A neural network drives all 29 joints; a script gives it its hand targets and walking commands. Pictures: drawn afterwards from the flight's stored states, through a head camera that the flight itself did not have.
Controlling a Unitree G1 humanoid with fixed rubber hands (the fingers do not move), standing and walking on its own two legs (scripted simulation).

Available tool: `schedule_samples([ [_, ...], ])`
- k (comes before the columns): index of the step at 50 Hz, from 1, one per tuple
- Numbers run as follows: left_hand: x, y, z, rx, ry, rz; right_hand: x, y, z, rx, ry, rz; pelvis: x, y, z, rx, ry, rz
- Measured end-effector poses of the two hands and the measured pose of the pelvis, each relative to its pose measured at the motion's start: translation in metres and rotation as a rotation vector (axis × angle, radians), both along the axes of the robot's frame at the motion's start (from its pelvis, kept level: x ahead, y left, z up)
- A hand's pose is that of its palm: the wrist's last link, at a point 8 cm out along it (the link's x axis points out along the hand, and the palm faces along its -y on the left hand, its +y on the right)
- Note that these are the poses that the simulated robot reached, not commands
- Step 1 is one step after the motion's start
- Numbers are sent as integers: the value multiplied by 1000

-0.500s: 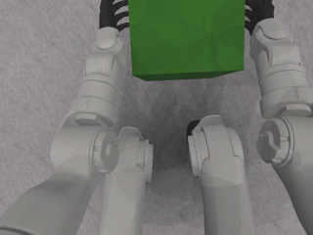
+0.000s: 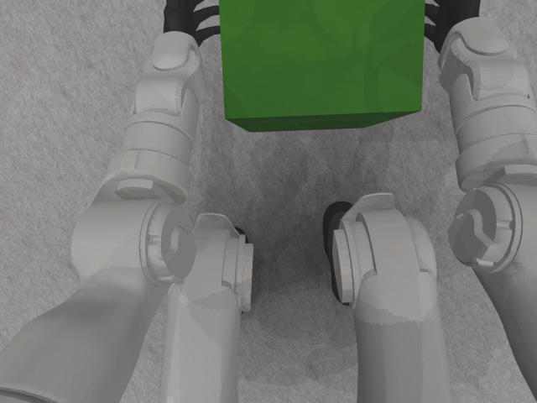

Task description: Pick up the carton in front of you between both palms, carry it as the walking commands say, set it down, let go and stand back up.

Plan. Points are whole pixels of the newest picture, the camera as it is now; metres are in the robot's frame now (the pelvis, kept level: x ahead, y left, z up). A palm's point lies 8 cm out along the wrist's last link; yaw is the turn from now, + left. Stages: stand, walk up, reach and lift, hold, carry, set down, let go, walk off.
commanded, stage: set down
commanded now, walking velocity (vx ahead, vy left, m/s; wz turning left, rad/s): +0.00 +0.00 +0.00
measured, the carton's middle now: (310, 52) +0.52 -0.09 -0.25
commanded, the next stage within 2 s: let go in 1.50 s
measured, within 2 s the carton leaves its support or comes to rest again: neither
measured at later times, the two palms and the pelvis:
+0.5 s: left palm (165, 39) +0.54 +0.09 -0.18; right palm (490, 17) +0.51 -0.30 -0.18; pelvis +0.00 -0.01 -0.01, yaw +0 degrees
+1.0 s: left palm out of the picture +0.55 +0.08 -0.01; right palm out of the picture +0.51 -0.30 -0.01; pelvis +0.01 -0.01 +0.10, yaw -1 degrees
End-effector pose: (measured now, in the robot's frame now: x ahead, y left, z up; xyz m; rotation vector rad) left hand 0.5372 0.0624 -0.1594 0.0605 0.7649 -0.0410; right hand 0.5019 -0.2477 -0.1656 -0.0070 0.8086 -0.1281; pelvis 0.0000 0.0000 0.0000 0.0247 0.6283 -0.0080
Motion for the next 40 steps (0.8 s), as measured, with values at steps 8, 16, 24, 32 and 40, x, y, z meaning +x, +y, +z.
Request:
schedule_samples([
  [8,2,2,-6,8,-14,-37,1,-1,-9,8,-14,-1,-3,-1,-4,6,-34,-2],
  [16,-8,29,-38,60,24,8,-16,-35,-38,-60,5,-115,0,-4,-5,8,-49,-4],
  [24,5,30,-23,44,-60,21,2,-49,-19,-62,-88,-118,1,-7,-10,10,-45,-13],
  [32,6,18,37,46,-132,34,9,-44,41,-45,-167,-107,0,-6,12,16,-20,-25],
  [40,8,16,98,55,-111,56,4,-50,103,-48,-149,-110,3,-6,57,26,64,-36],
])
